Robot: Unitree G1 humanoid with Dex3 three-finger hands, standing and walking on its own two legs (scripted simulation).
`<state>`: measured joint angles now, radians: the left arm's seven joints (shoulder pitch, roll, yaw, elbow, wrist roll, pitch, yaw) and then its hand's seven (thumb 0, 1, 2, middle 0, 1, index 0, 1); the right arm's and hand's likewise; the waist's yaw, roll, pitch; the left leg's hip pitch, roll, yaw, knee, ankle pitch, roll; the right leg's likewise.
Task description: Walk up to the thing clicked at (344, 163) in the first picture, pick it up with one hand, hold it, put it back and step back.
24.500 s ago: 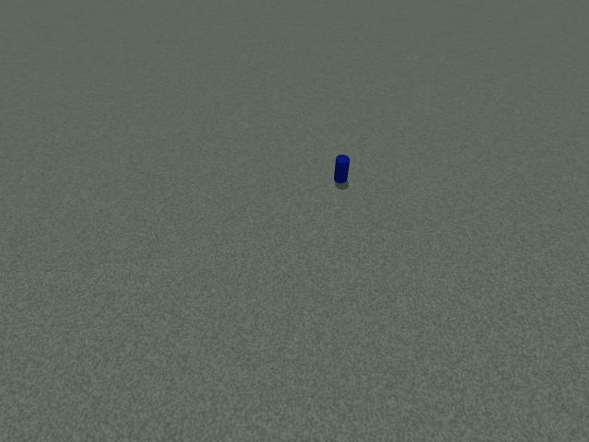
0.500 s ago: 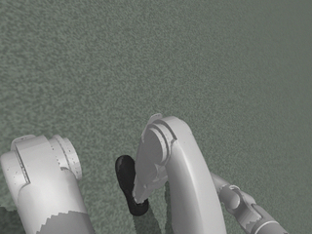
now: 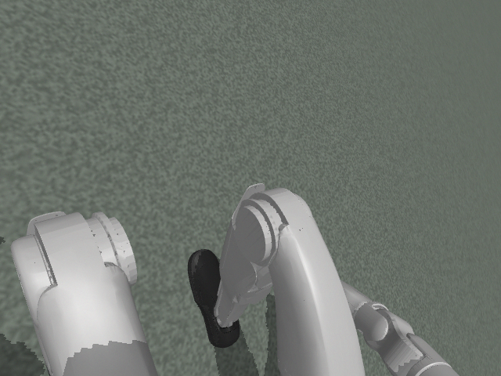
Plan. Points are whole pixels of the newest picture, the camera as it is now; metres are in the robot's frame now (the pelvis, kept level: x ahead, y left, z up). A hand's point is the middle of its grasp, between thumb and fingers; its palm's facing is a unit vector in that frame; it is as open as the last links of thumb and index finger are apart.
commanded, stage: withdraw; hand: left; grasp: from the side
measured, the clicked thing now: out of the picture +0.41 +0.33 -0.22
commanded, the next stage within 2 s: rise in 0.14 s
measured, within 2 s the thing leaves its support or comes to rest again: neither
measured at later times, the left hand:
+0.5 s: hand out of the picture +0.35 +0.43 -0.05, palm faces +0.46 -0.83 -0.30, open 17.3 cm
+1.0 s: hand out of the picture +0.25 +0.33 +0.15, palm faces +0.37 -0.81 -0.46, open 17.2 cm
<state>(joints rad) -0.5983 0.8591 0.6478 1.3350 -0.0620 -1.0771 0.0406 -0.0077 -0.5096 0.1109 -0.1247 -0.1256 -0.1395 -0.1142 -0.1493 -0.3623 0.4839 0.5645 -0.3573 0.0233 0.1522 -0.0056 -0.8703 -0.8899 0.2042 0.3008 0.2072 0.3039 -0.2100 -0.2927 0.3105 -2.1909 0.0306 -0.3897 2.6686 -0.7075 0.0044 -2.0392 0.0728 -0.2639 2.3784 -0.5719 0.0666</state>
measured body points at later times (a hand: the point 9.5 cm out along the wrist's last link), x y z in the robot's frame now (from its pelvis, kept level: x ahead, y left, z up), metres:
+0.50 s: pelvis +0.01 -0.01 +0.05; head +0.19 +0.15 +0.43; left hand +0.32 +0.47 -0.03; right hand +0.21 -0.23 -0.03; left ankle +0.09 +0.12 -0.25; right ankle +0.15 -0.12 -0.25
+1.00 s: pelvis +0.05 -0.02 +0.25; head +0.20 +0.04 +0.67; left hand +0.23 +0.37 +0.18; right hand +0.29 -0.22 +0.13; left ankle +0.08 +0.12 -0.25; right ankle +0.15 -0.12 -0.25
